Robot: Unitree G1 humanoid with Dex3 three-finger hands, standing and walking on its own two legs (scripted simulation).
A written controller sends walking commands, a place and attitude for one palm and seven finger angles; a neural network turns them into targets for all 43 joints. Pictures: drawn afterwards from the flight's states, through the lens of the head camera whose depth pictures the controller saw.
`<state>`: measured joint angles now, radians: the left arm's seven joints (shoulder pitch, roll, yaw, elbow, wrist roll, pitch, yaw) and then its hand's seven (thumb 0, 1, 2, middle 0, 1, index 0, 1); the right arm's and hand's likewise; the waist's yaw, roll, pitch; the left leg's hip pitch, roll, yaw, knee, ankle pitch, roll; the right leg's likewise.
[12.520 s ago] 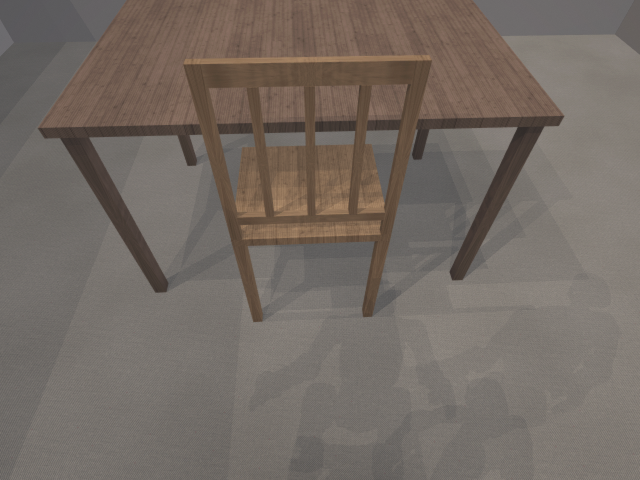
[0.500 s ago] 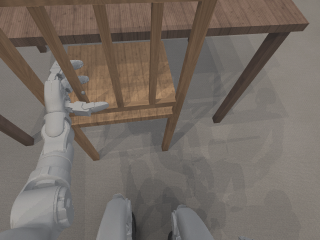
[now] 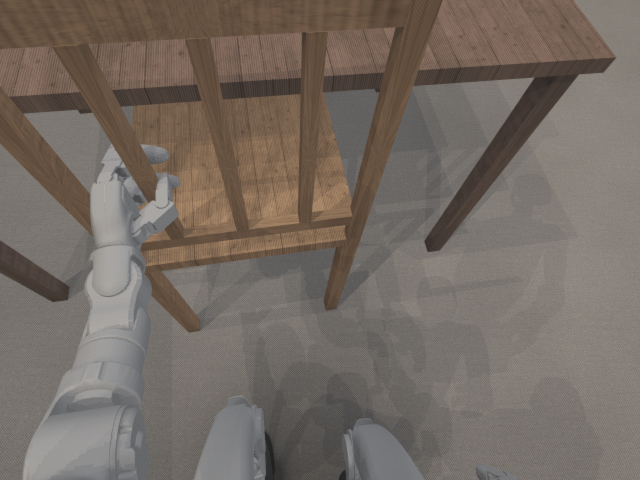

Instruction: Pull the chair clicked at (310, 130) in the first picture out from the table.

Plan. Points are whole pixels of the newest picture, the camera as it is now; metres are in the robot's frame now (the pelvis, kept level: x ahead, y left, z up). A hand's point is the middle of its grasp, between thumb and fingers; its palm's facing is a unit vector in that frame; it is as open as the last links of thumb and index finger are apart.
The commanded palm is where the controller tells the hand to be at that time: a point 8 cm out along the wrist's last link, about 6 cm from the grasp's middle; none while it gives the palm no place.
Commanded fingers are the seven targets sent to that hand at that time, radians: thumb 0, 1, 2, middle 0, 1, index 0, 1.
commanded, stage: hook a spindle and tug to test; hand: left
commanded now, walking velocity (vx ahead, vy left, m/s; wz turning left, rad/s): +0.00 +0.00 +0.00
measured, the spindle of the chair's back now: (226, 158) +0.49 +0.10 +0.06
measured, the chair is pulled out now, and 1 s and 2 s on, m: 0.00 0.06 0.15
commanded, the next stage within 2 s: step backward, pulling the chair out in 0.46 s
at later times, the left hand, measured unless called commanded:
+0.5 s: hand (168, 225) +0.42 +0.17 +0.03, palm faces +0.12 -0.99 -0.02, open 5.6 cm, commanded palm +0.38 +0.21 +0.02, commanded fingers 0.00 0.90 0.90 -0.50 -1.45 -0.50 -1.45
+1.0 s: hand (178, 238) +0.39 +0.15 +0.05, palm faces +0.03 -0.99 -0.15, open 5.2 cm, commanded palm +0.37 +0.20 +0.05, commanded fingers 0.00 0.90 0.90 -0.50 -1.45 -0.50 -1.45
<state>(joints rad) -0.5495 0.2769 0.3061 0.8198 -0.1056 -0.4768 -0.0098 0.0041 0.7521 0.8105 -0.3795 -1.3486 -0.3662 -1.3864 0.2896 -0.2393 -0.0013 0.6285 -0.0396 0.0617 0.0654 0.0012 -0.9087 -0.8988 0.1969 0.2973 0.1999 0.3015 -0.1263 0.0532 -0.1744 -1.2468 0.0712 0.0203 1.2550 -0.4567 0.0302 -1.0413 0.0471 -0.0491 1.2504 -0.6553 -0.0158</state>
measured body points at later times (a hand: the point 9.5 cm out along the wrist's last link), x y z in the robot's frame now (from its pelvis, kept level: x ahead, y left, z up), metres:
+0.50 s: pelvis +0.00 +0.00 +0.00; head +0.13 +0.01 +0.44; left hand +0.41 +0.22 +0.03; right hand +0.10 -0.25 -0.12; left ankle +0.06 +0.10 -0.62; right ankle -0.04 -0.12 -0.62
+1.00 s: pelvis +0.00 +0.02 +0.10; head +0.09 +0.02 +0.54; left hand +0.38 +0.20 +0.06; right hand +0.07 -0.25 -0.03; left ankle +0.06 +0.10 -0.62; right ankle -0.04 -0.12 -0.62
